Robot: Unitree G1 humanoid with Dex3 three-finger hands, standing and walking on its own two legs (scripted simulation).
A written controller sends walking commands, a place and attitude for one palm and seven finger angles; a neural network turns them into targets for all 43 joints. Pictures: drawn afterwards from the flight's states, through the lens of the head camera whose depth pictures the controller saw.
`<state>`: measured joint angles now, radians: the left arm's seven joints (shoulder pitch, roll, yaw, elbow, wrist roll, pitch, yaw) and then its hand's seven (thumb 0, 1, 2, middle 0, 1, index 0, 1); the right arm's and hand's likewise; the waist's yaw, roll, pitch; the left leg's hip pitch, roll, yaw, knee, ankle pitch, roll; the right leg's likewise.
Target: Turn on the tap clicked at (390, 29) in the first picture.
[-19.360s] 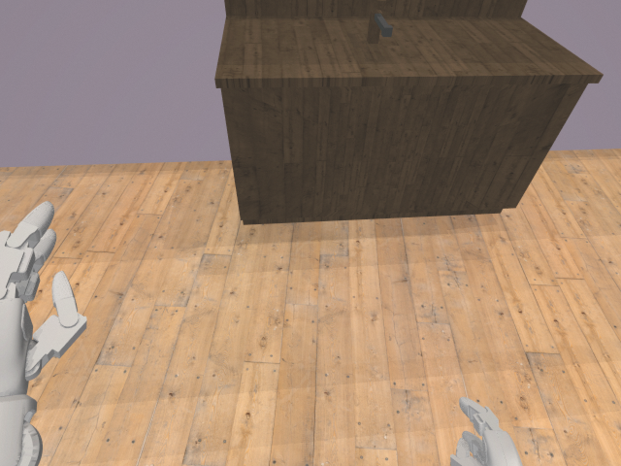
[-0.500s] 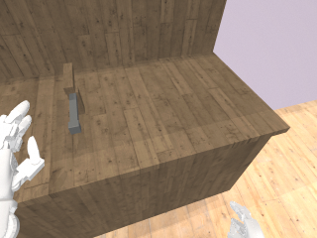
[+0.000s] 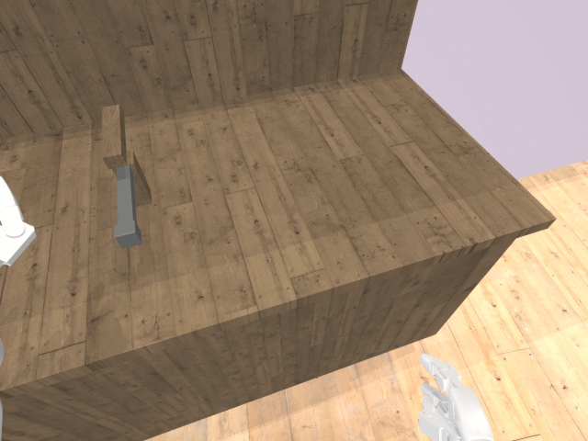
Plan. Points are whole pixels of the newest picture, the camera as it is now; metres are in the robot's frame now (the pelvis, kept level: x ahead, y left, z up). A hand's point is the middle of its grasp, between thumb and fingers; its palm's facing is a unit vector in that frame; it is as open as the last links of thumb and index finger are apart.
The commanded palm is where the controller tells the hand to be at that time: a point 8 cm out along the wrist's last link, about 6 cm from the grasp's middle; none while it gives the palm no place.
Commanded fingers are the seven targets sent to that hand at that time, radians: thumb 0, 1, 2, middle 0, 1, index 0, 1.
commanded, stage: look again from close up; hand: left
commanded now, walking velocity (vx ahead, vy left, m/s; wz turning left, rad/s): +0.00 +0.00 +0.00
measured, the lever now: (128, 234) +0.36 +0.29 +0.06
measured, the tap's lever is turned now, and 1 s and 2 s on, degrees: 0 0 0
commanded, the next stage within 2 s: come to a stop and stand still in 0.12 s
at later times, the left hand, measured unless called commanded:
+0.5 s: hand (59, 236) +0.25 +0.27 +0.19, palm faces +0.40 -0.79 -0.47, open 7.5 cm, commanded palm +0.17 +0.29 +0.18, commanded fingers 0.00 0.90 0.90 -0.20 -0.30 -0.20 -0.30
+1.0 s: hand (34, 263) +0.23 +0.29 +0.17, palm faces +0.42 -0.82 -0.40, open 7.5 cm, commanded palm +0.16 +0.31 +0.18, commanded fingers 0.00 0.90 0.90 -0.20 -0.30 -0.20 -0.30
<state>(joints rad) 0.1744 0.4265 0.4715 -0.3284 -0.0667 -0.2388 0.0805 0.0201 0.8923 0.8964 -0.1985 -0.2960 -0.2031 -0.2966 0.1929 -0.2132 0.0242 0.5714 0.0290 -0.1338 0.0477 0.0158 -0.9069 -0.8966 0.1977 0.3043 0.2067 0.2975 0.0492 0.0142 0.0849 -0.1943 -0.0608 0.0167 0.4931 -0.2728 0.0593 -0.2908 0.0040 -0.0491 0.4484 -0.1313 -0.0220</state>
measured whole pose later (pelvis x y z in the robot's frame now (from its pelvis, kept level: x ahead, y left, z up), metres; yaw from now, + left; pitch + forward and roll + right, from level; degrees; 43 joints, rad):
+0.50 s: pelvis +0.02 +0.00 +0.00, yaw +3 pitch +0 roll -1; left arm 0.23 0.51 0.37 -0.40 -0.01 -0.26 0.06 0.02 0.88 0.90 -0.21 -0.30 -0.21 -0.30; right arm 0.24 -0.23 0.06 0.50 0.04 -0.13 -0.05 0.02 -0.91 -0.90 0.19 0.30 0.20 0.30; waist 0.04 -0.03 0.06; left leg -0.23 -0.07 -0.03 0.55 -0.32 0.06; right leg -0.30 0.00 -0.08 0.50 -0.22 0.00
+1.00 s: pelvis +0.03 +0.01 +0.00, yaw +5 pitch +2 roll -1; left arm 0.38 0.49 0.39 -0.48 -0.11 -0.29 0.10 0.02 0.88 0.90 -0.21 -0.30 -0.21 -0.30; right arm 0.21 -0.25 0.03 0.57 0.01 -0.16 0.07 0.02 -0.91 -0.90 0.20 0.30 0.21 0.30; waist 0.05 -0.06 0.07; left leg -0.25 -0.11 -0.05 0.53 -0.31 0.07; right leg -0.33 -0.04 -0.09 0.51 -0.22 0.00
